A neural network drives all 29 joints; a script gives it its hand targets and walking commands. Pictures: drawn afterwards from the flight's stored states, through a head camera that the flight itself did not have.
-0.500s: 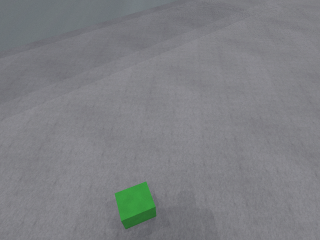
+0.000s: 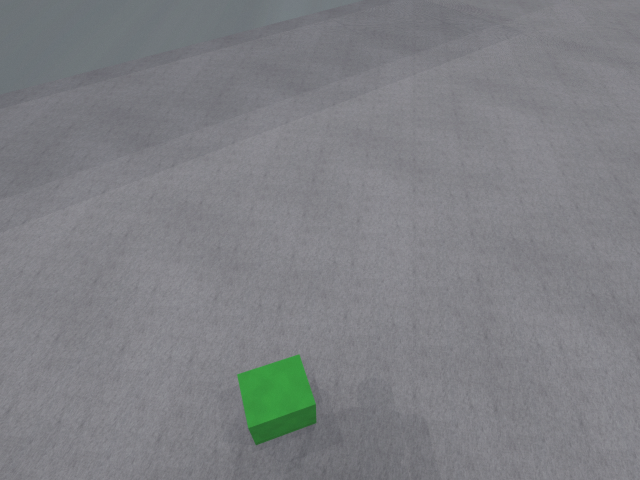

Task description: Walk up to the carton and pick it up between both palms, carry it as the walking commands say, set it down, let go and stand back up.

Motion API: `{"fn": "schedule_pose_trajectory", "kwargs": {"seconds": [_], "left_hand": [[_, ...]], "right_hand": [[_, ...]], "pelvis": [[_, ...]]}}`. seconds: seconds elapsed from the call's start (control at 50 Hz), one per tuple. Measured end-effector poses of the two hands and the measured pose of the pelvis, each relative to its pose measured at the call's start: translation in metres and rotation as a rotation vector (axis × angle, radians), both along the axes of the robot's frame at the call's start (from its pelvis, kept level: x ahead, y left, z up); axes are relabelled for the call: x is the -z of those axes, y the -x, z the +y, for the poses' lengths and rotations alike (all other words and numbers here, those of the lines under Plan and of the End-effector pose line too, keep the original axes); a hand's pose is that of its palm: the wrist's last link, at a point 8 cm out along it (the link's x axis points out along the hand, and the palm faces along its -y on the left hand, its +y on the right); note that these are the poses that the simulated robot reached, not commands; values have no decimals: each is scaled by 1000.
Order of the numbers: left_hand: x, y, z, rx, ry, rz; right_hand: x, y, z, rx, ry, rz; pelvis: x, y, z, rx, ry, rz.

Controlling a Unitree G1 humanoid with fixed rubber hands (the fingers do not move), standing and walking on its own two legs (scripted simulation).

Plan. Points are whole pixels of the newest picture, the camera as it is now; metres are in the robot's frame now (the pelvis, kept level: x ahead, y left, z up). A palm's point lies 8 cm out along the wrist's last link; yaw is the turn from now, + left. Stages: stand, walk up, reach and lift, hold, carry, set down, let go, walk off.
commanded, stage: walk up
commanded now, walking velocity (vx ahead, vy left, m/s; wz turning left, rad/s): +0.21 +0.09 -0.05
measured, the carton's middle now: (277, 399) +0.47 +0.13 -0.69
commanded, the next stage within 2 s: none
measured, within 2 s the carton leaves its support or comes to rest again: neither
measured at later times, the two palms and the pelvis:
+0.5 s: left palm out of the picture +0.05 +0.25 -0.14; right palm out of the picture -0.04 -0.16 -0.15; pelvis +0.00 +0.03 +0.00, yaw -5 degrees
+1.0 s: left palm out of the picture +0.00 +0.25 -0.14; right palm out of the picture -0.04 -0.19 -0.15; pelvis -0.01 +0.02 +0.00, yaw +0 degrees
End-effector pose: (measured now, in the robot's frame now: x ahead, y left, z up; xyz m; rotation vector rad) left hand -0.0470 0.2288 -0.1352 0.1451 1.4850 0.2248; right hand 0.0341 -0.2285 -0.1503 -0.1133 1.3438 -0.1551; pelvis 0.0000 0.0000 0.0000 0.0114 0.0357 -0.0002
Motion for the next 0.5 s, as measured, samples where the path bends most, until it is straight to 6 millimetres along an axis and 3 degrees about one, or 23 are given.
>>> {"fn": "schedule_pose_trajectory", "kwargs": {"seconds": [0.1,0.22,0.4,0.5], "left_hand": [[13,-5,16,-4,42,6],[16,-41,28,36,67,-29],[10,-93,28,126,34,-127],[3,-99,25,130,14,-173]], "right_hand": [[-4,2,32,-8,12,-7],[-11,25,53,47,34,23],[0,60,64,117,-15,72],[3,74,66,117,-47,98]], "pelvis": [[3,-6,23,-1,27,-4],[-2,-13,38,31,38,-24],[2,-9,35,92,6,-19],[0,-4,29,85,1,-20]]}}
